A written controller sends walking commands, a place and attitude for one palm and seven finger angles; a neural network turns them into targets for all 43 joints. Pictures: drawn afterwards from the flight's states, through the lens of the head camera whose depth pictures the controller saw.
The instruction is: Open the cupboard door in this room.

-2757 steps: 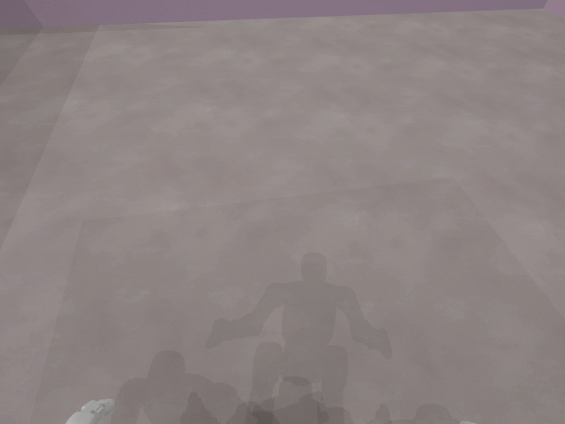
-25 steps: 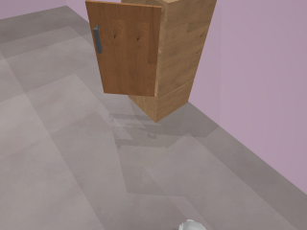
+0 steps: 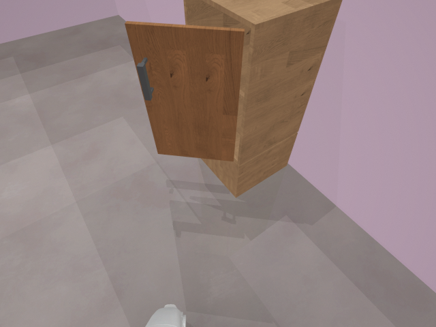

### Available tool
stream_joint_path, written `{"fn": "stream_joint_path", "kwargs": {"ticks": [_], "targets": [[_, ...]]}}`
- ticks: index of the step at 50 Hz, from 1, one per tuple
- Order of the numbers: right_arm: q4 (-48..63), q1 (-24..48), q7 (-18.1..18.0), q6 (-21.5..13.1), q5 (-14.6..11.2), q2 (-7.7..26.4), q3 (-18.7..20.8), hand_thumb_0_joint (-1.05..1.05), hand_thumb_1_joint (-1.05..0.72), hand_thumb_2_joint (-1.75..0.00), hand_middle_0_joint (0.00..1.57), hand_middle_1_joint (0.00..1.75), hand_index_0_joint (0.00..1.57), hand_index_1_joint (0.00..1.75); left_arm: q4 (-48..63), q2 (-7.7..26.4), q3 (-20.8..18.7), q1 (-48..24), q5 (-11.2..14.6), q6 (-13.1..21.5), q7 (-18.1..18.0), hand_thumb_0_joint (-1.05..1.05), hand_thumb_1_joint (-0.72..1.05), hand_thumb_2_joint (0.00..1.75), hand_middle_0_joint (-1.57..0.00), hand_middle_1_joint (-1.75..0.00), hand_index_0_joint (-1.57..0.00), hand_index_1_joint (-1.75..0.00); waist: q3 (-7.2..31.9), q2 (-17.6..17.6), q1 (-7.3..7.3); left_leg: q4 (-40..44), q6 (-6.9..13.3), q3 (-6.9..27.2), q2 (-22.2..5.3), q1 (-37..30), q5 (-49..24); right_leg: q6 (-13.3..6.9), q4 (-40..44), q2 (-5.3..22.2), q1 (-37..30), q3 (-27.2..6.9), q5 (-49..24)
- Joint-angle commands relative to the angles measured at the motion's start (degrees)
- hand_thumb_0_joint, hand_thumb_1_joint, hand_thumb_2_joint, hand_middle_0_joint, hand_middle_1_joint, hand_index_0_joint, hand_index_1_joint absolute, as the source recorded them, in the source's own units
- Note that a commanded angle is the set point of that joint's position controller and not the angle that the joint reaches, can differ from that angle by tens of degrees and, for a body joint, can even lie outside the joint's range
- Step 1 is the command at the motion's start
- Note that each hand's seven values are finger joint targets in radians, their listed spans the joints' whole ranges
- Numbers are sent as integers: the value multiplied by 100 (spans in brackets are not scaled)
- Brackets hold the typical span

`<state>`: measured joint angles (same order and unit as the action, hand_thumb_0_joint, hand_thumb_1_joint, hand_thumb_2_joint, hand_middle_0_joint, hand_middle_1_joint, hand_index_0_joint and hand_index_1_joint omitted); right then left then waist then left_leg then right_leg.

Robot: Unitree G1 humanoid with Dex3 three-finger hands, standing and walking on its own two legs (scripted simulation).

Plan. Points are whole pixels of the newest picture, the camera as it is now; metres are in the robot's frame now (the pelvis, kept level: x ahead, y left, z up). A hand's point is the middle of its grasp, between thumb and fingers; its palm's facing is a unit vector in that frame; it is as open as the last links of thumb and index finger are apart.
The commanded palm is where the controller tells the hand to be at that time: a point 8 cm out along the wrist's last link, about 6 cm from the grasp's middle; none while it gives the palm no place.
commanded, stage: take the last steps up to it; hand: left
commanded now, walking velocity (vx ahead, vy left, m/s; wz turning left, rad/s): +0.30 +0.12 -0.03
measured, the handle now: (146, 79) +0.85 +0.30 -0.04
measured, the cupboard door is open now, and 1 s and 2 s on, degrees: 47 47 47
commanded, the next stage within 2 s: come to a stop and stand still in 0.48 s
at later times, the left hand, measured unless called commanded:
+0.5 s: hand (112, 271) +0.25 +0.27 -0.17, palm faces +0.01 -0.98 -0.18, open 7.4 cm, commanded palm none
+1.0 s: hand (117, 245) +0.32 +0.29 -0.19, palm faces -0.01 -0.98 -0.19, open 7.3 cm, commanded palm none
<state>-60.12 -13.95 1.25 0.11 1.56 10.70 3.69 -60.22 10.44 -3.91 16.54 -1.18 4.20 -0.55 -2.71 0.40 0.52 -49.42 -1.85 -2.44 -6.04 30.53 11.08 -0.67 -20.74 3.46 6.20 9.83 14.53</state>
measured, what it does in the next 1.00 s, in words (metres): walks ahead: left foot, then right foot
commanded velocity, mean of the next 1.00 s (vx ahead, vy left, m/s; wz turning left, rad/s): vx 0.04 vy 0.05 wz -0.04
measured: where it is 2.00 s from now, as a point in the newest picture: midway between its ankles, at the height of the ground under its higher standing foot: outside the picture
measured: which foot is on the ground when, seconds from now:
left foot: up 0.00-0.14, down 0.16-0.66, up 0.68-0.98, down 1.00-1.00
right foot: down 0.00-0.18, up 0.20-0.62, down 0.64-1.00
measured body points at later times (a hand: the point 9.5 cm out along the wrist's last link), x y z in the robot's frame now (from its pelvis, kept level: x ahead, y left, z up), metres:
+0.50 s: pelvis +0.17 +0.09 +0.00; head +0.20 +0.10 +0.45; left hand +0.25 +0.32 -0.16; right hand +0.18 -0.15 -0.15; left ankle +0.15 +0.16 -0.75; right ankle +0.22 -0.04 -0.69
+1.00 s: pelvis +0.23 +0.10 -0.02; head +0.27 +0.13 +0.43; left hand +0.32 +0.34 -0.18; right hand +0.27 -0.14 -0.16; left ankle +0.26 +0.21 -0.75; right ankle +0.26 -0.02 -0.75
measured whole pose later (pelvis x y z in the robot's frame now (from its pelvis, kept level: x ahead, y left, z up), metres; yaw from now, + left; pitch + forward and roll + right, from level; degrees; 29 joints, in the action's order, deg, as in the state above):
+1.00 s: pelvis +0.23 +0.10 -0.02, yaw -3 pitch -1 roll -1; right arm -59.3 -10.4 -1.0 1.9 0.5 9.5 2.9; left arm -57.7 11.2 -3.3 8.2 -1.2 -1.3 -1.8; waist -5.1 1.9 -0.1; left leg -34.0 -1.8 -2.3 -1.6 16.9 16.6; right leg 0.3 -31.7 2.7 16.6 6.0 13.9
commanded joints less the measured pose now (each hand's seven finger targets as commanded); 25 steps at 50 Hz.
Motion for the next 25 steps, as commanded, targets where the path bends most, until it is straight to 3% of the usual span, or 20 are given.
{"fn": "stream_joint_path", "kwargs": {"ticks": [1,3,4,5,6,7,8,9,10,12,13,14,16,20,25], "targets": [[471,351,106,-149,-19,-3,-77,0,-90,-90,20,30,20,30,-3,761,-50,488,-27,77,26,0,90,90,-20,-30,-20,-30,-160,834,183,956,-45,-298,182,-127,-120,-588,804,1418,-10,-759,-1659],[572,598,120,-202,-26,67,-65,0,-90,-90,20,30,20,30,-82,831,-60,556,-56,43,14,0,90,90,-20,-30,-20,-30,-215,1007,235,1320,20,-340,230,-387,88,-564,635,1536,-6,-878,-1576],[595,576,114,-216,-30,120,-56,0,-90,-90,20,30,20,30,-82,868,-72,514,-55,14,8,0,90,90,-20,-30,-20,-30,-249,1017,179,1474,73,-331,266,-665,129,-543,554,1580,131,-855,-1434],[560,441,103,-236,-26,201,-50,0,-90,-90,20,30,20,30,-83,887,-86,459,-47,-17,7,0,90,90,-20,-30,-20,-30,-254,951,58,1766,109,-434,370,-1095,84,-474,359,1491,303,-785,-1344],[427,47,71,-273,-14,322,-20,0,-90,-90,20,30,20,30,-77,897,-97,396,-30,-47,8,0,90,90,-20,-30,-20,-30,-85,768,-156,2170,139,-579,516,-1890,-26,-368,-137,1310,600,-602,-1374],[215,-623,7,-310,8,628,50,0,-90,-90,20,30,20,30,-53,754,-58,412,-23,-70,26,0,90,90,-20,-30,-20,-30,280,138,-444,2376,237,-446,399,-2952,84,-241,-1247,1009,1010,-353,-1398],[76,-1323,-67,-336,73,1303,222,0,-90,-90,20,30,20,30,65,436,-6,601,18,-96,61,0,90,90,-20,-30,-20,-30,819,-1390,-665,2511,668,1234,-882,-3980,188,8,-2852,235,2156,65,534],[9,-1806,-158,-286,44,1551,260,0,-90,-90,20,30,20,30,291,313,55,309,29,-85,50,0,90,90,-20,-30,-20,-30,1008,-1979,-838,3236,1158,2354,-1627,-4126,-175,32,-4362,-132,2858,-217,2068],[69,-1461,-201,-241,27,1420,199,0,-90,-90,20,30,20,30,352,399,39,52,17,-107,25,0,90,90,-20,-30,-20,-30,718,-1312,-700,3392,1339,2174,-1772,-3699,-33,-95,-5031,167,3096,-700,1858],[327,-566,-235,-294,-4,909,34,0,-90,-90,20,30,20,30,257,327,12,-45,3,-160,67,0,90,90,-20,-30,-20,-30,263,-818,-346,3600,1236,1599,-1445,-2573,264,-76,-5284,453,3047,-870,1014],[383,-337,-238,-341,-12,739,-38,0,-90,-90,20,30,20,30,168,337,18,82,-27,-193,107,0,90,90,-20,-30,-20,-30,103,-707,-174,3680,1083,1180,-1256,-2194,-6,-43,-5121,538,2821,-885,718],[362,-330,-255,-385,-10,614,-67,0,-90,-90,20,30,20,30,119,222,20,181,-42,-237,118,0,90,90,-20,-30,-20,-30,1,-674,-96,3768,1006,881,-1090,-2023,-349,-5,-4992,506,2692,-865,492],[290,-382,-272,-440,-29,547,-99,0,-90,-90,20,30,20,30,119,138,31,318,-24,-294,113,0,90,90,-20,-30,-20,-30,115,-553,26,3830,1064,570,-991,-2092,-889,39,-4711,438,2624,-819,314],[220,-532,-277,-468,-16,474,-77,0,-90,-90,20,30,20,30,285,104,28,13,-27,-356,108,0,90,90,-20,-30,-20,-30,45,-382,70,3923,1194,290,-948,-2279,-1486,103,-3861,411,2656,-793,-73],[44,-791,-276,-417,20,518,-101,0,-90,-90,20,30,20,30,539,109,88,-616,-22,-348,113,0,90,90,-20,-30,-20,-30,-19,-503,-55,3648,1242,171,-915,-2523,-2131,36,-2482,223,2203,-565,-23]]}}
